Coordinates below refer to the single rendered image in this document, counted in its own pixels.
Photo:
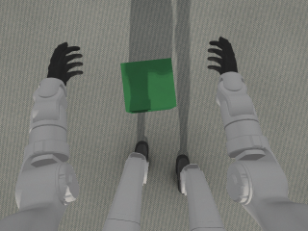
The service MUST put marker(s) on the robot left forearm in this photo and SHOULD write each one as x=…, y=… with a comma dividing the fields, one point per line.
x=48, y=127

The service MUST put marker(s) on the right robot thigh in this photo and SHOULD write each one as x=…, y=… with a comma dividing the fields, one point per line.
x=203, y=211

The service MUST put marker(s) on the robot left shin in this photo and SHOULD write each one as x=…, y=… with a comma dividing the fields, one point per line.
x=136, y=155

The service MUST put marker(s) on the robot right forearm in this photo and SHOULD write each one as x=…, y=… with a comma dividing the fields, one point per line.
x=245, y=141

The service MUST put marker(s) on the robot left hand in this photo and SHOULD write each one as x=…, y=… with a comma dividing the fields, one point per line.
x=59, y=66

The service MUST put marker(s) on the robot right hand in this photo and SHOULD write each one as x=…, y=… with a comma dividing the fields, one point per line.
x=227, y=61

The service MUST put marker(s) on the carton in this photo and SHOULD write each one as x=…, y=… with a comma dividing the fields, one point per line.
x=148, y=86

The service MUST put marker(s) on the left robot upper arm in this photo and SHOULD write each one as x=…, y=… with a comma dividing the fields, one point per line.
x=43, y=194

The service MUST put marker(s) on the right robot upper arm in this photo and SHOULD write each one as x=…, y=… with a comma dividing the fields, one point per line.
x=261, y=187

